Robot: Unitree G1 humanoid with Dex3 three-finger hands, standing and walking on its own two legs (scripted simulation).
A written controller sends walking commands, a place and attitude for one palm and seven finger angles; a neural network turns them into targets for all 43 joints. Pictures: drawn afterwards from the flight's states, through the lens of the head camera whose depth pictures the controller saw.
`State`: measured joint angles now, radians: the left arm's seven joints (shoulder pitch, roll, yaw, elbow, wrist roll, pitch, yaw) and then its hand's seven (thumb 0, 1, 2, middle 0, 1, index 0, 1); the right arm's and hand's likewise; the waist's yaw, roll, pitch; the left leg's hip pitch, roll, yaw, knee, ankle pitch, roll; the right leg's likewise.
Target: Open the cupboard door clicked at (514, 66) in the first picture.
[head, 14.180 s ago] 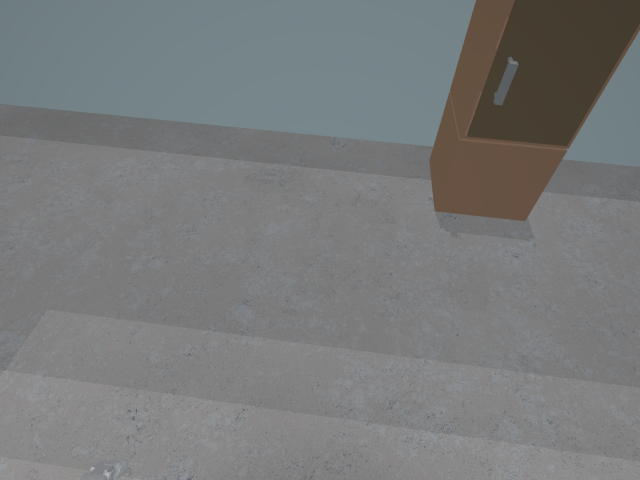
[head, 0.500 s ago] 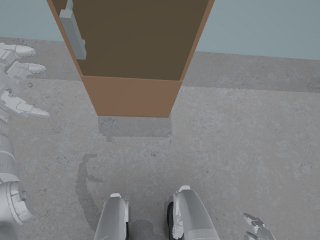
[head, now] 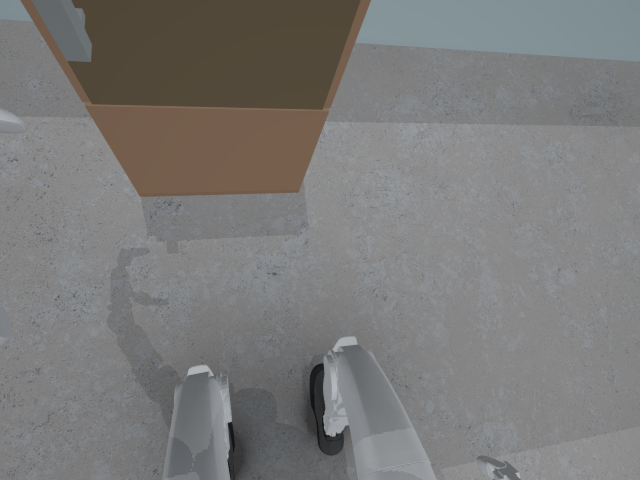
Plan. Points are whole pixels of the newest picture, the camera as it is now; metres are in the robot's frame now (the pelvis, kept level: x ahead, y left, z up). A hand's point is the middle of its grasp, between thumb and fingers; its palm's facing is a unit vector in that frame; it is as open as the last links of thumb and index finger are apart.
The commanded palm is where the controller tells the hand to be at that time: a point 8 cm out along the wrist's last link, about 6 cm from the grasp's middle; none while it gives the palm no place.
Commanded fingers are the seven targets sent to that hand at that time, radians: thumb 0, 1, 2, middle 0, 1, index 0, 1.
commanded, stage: move the hooked fingers beside the handle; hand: left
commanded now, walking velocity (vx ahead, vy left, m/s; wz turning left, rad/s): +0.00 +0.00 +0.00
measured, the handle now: out of the picture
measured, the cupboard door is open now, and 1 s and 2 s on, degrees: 0 0 0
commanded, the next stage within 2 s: slide the fingers in behind the handle in 0.96 s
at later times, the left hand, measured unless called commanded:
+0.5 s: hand out of the picture +0.58 +0.29 +0.05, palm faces +0.05 -1.00 -0.03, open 13.9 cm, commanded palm +0.57 +0.29 +0.06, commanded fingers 0.00 -0.50 0.30 -0.30 -1.20 -0.30 -1.20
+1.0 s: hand out of the picture +0.57 +0.28 +0.06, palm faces +0.03 -1.00 -0.06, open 14.0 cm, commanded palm +0.57 +0.29 +0.05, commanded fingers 0.00 -0.50 0.30 -0.30 -1.20 -0.30 -1.20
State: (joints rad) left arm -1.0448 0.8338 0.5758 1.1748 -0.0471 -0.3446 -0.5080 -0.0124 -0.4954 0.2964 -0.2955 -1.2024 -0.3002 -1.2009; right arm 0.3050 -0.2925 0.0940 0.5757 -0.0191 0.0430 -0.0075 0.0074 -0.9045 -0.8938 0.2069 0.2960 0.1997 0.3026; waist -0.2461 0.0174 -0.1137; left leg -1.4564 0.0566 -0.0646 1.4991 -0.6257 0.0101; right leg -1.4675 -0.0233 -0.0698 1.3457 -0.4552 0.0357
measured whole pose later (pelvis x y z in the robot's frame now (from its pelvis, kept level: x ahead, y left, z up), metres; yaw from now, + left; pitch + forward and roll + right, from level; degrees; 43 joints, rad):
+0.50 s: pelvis +0.01 +0.00 +0.00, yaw -2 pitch +36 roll -8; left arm -1.08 0.91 0.64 1.13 0.02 -0.26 -0.47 -0.01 -0.49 0.30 -0.30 -1.20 -0.30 -1.20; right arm 0.36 -0.25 0.13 0.54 -0.03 0.12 0.02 0.01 -0.90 -0.89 0.21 0.30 0.20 0.30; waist -0.29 0.03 -0.10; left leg -1.49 0.08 -0.07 1.50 -0.64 0.02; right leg -1.50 0.00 -0.07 1.32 -0.45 0.04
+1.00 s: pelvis +0.01 +0.00 +0.01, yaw -1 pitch +34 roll -7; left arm -1.05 0.83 0.57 1.13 0.00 -0.33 -0.44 -0.01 -0.49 0.30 -0.30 -1.20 -0.30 -1.20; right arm 0.30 -0.27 0.10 0.53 -0.03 0.12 0.02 0.00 -0.91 -0.89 0.21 0.30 0.20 0.30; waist -0.27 0.02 -0.11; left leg -1.44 0.07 -0.07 1.47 -0.64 0.01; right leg -1.44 -0.01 -0.08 1.31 -0.46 0.04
